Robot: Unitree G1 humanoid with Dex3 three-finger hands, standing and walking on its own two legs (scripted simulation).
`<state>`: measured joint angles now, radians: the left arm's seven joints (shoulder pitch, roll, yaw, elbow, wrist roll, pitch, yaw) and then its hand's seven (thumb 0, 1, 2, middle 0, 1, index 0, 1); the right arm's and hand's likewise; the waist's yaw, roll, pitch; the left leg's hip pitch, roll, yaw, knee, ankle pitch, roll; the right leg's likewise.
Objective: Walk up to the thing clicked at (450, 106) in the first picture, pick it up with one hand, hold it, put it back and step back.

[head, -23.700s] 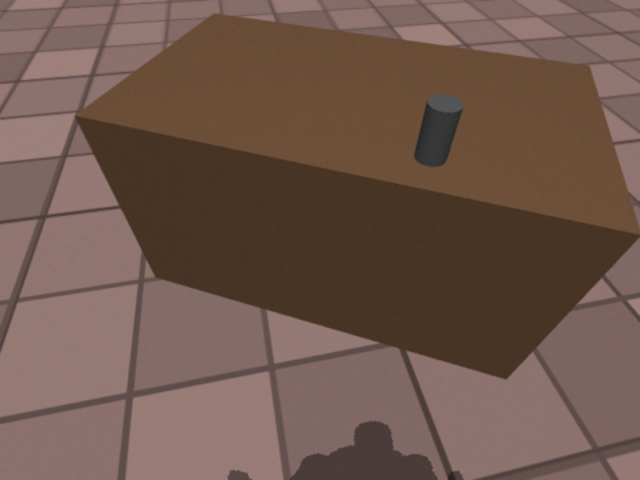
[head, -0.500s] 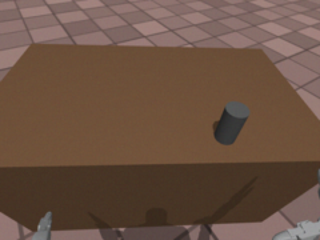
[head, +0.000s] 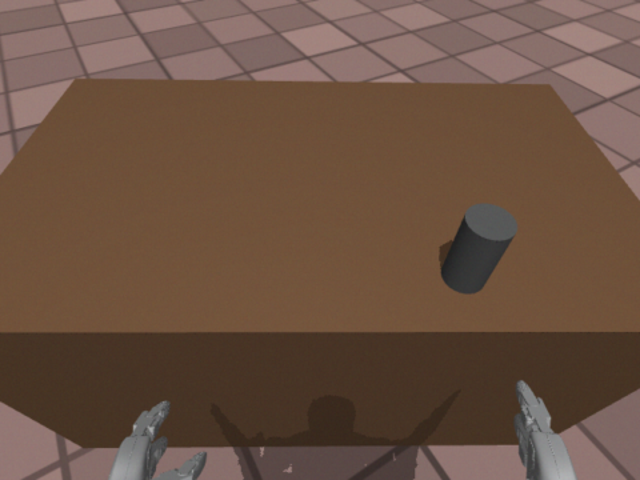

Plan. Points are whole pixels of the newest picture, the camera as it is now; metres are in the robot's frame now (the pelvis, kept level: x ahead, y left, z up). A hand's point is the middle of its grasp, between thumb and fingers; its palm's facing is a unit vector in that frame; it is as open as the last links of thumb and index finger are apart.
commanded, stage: home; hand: right
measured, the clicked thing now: (475, 250) +0.45 -0.25 -0.01
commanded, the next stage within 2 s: none
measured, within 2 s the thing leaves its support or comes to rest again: neither
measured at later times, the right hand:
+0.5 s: hand (453, 452) +0.19 -0.18 -0.11, palm faces +0.08 +0.97 -0.23, open 17.4 cm
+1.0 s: hand out of the picture +0.06 -0.28 -0.15, palm faces -0.08 +0.91 -0.40, open 17.4 cm
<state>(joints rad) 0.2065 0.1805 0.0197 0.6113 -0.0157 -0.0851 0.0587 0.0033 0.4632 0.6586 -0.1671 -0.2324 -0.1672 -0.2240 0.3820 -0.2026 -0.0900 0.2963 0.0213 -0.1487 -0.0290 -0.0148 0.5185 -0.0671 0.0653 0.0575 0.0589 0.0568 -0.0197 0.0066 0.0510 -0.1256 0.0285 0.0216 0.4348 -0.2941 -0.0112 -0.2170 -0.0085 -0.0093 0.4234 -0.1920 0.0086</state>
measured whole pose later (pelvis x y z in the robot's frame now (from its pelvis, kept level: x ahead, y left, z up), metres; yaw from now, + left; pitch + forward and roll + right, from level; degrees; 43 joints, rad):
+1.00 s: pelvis +0.00 -0.02 +0.00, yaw +1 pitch -2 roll +0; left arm 0.17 0.37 0.00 1.05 0.03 0.02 -0.01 0.01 0.90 0.90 -0.21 -0.30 -0.21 -0.29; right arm 0.21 -0.39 0.01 1.03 -0.02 -0.02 -0.01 -0.01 0.53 -0.05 0.06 0.05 0.06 0.05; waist 0.00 0.00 0.03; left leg -0.07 0.03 -0.01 0.38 -0.27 -0.03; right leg -0.17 -0.01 -0.04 0.41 -0.20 -0.01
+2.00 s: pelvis -0.01 -0.01 +0.01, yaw +1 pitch -2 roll +0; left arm 0.11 0.34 0.00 1.16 0.01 0.00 -0.01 0.01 0.90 0.90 -0.21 -0.31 -0.21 -0.30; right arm 0.16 -0.37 0.03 1.10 -0.02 -0.02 -0.01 -0.01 0.50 -0.07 0.07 0.06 0.06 0.06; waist 0.01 0.01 0.04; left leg -0.06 0.03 0.00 0.32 -0.22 -0.03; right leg -0.15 0.00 -0.03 0.33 -0.14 -0.01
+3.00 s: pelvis -0.01 -0.01 +0.01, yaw +1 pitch -2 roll +0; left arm 0.12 0.34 0.00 1.15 0.01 0.00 -0.01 0.01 0.90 0.90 -0.21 -0.30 -0.21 -0.30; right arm 0.16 -0.36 0.02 1.12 -0.01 -0.01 0.00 0.00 -0.61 -0.82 0.20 0.29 0.20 0.29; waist 0.00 0.01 0.04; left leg -0.06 0.03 0.01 0.31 -0.21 -0.03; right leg -0.16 -0.01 -0.02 0.33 -0.13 0.00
